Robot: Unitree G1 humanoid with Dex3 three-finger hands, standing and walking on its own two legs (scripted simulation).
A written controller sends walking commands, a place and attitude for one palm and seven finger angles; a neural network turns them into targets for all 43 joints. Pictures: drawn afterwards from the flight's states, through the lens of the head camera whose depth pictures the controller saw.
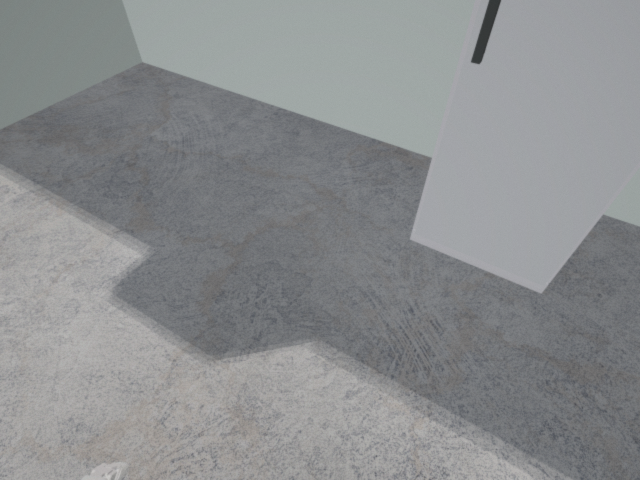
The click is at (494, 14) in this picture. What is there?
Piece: fridge door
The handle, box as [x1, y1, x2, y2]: [471, 0, 500, 63]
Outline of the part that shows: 500,0 489,0 471,60 472,62 479,63 482,58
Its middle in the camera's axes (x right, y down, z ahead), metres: +0.41 -0.59 +0.86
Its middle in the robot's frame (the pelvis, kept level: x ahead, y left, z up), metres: +1.09 -0.35 +0.23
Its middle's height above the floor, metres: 1.01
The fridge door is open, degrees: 0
